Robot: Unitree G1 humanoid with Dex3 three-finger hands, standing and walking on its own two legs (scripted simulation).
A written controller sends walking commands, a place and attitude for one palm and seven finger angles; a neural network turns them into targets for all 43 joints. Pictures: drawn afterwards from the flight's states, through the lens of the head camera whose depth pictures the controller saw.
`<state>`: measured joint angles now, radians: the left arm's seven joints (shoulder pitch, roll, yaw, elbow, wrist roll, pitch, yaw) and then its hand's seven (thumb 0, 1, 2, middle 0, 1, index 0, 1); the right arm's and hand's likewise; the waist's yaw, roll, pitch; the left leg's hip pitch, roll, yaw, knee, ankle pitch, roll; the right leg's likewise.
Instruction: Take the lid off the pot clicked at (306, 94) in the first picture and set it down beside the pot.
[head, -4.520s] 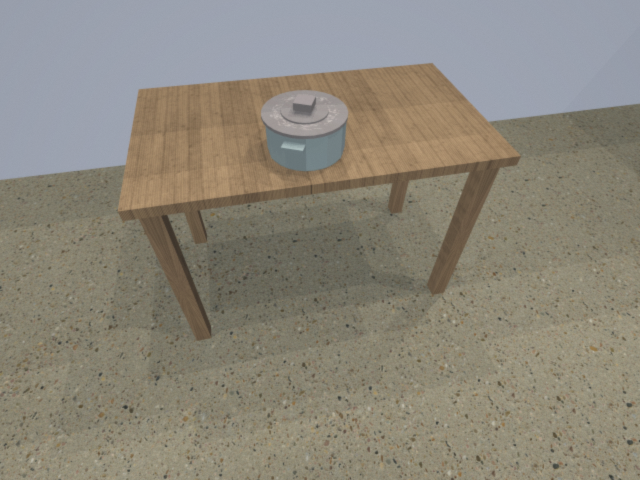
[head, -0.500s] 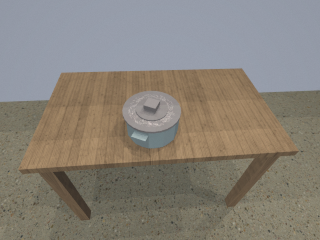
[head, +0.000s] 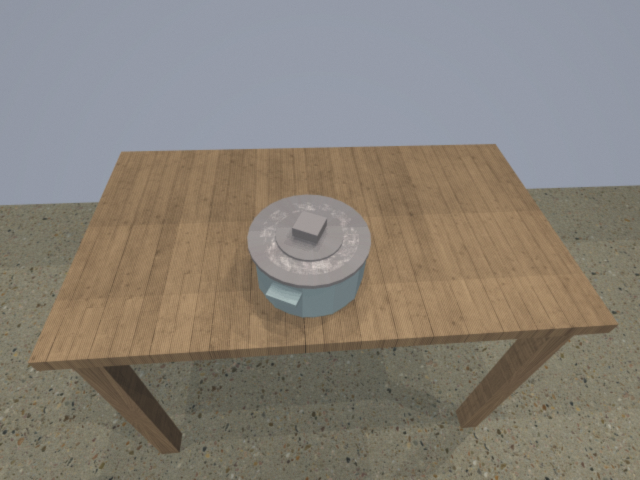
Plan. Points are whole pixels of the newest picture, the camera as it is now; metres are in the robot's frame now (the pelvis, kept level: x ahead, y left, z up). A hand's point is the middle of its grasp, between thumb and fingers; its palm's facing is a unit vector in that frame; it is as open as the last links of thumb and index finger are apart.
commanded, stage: come to a stop and stand still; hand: left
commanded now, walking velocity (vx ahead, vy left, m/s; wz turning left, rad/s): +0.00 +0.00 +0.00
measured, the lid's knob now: (309, 226) +0.50 +0.05 +0.01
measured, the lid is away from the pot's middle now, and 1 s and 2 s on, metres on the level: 0.00 0.00 0.00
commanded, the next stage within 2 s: look again from close up in 0.32 s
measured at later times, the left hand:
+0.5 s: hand out of the picture +0.02 +0.16 -0.18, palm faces +0.02 -0.98 -0.18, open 7.3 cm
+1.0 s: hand out of the picture +0.00 +0.14 -0.18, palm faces +0.03 -0.99 -0.14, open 7.4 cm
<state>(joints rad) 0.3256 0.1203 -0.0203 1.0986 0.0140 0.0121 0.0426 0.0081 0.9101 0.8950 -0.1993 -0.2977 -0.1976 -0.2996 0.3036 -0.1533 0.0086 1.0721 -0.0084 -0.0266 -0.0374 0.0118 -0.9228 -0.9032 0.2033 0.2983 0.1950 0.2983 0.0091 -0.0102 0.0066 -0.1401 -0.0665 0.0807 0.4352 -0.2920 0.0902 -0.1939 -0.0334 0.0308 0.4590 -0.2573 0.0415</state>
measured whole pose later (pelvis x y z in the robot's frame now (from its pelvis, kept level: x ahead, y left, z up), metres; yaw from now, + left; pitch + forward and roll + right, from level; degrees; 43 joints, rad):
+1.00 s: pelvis +0.02 -0.01 +0.00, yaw +0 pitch -1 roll -1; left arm 0.32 0.12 -0.02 1.12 0.01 0.00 0.05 0.01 0.91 0.90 -0.20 -0.30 -0.20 -0.30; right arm 0.32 -0.11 0.01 1.14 -0.01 -0.03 -0.04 0.00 -0.91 -0.90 0.20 0.30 0.19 0.30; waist 0.01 -0.02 0.01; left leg -0.10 -0.05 0.07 0.43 -0.32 0.08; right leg -0.14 -0.01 0.02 0.43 -0.28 0.03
